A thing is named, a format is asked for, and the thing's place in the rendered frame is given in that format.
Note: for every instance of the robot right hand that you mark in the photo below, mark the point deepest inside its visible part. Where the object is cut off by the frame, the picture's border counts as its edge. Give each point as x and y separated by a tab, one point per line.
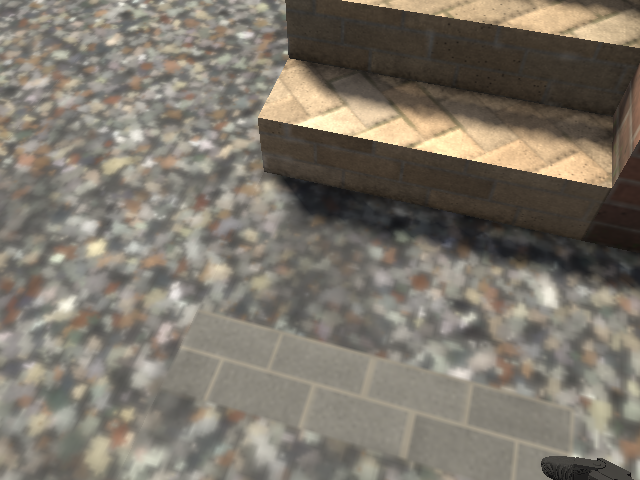
571	468

